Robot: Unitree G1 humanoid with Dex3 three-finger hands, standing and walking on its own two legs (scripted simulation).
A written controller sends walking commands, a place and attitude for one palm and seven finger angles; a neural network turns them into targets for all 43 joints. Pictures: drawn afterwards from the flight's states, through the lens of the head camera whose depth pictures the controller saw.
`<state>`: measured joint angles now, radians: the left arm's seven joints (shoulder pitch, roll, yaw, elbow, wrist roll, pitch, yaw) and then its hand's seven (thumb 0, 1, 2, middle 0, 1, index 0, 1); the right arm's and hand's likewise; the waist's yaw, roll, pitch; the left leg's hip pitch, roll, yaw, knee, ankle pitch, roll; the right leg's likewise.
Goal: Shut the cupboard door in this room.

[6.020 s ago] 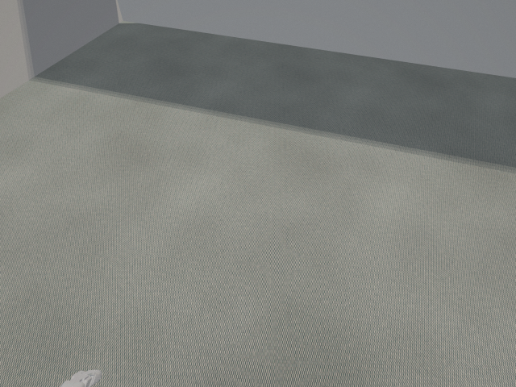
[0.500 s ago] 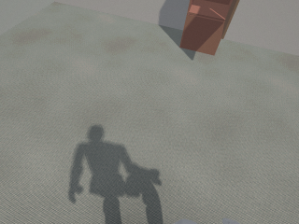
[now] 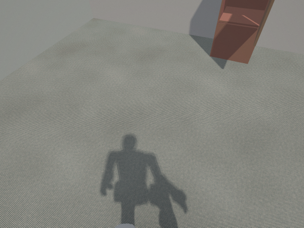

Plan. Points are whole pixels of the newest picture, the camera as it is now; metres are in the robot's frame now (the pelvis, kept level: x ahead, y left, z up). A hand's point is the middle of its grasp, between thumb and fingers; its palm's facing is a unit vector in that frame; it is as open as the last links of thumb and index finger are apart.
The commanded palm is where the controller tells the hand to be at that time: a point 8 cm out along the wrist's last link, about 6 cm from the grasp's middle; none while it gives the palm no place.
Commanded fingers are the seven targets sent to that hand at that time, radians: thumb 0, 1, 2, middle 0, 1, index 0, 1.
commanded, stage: stand and wait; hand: left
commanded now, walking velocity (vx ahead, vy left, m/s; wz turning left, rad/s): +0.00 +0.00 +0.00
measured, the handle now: out of the picture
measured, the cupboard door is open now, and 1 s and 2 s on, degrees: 88 88 88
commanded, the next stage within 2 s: turn or walk to find it in 0.10 s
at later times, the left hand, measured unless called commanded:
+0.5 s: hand out of the picture +0.02 +0.22 -0.17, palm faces +0.14 -0.95 -0.27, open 7.4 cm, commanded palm none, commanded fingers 0.00 0.90 0.90 -0.20 -0.30 -0.20 -0.30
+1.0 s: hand out of the picture -0.04 +0.21 -0.17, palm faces +0.23 -0.94 -0.25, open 7.4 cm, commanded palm none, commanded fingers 0.00 0.90 0.90 -0.20 -0.30 -0.20 -0.30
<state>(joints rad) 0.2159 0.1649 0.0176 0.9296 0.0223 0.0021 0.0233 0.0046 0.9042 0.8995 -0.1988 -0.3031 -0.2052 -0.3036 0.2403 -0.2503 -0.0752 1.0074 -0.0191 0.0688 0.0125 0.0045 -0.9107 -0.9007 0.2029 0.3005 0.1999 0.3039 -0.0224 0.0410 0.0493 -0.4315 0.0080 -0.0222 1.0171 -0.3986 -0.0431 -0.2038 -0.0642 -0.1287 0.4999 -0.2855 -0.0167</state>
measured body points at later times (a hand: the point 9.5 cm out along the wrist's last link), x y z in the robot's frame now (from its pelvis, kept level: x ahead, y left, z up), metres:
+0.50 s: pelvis -0.01 +0.01 -0.01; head +0.01 -0.01 +0.44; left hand +0.01 +0.27 -0.15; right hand +0.07 -0.23 -0.17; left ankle -0.02 +0.14 -0.74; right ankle -0.02 -0.10 -0.74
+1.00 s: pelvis -0.03 +0.01 -0.01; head +0.00 +0.01 +0.44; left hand -0.05 +0.26 -0.16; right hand +0.06 -0.21 -0.17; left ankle -0.04 +0.14 -0.74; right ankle -0.04 -0.10 -0.74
